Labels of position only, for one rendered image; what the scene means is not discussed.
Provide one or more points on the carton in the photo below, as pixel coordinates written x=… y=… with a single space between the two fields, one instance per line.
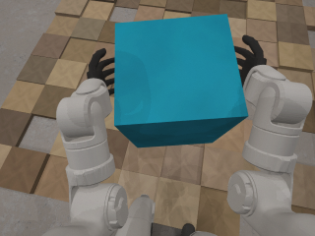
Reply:
x=176 y=81

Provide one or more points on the robot left thigh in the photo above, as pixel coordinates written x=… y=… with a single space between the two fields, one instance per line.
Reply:
x=141 y=214

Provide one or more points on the robot left hand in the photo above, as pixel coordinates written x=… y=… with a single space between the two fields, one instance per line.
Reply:
x=96 y=69

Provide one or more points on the right robot foot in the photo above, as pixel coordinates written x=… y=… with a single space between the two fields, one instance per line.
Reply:
x=187 y=229

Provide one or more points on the left robot forearm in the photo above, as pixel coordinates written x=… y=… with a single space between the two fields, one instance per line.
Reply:
x=80 y=119

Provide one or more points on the left robot upper arm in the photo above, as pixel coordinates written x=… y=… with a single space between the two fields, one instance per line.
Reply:
x=96 y=211

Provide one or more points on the right robot upper arm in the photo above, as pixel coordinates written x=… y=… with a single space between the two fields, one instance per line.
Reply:
x=264 y=202

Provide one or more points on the right robot forearm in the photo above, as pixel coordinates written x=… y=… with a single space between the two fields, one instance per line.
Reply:
x=281 y=110

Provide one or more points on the robot right hand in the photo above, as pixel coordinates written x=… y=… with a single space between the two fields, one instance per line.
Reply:
x=252 y=59

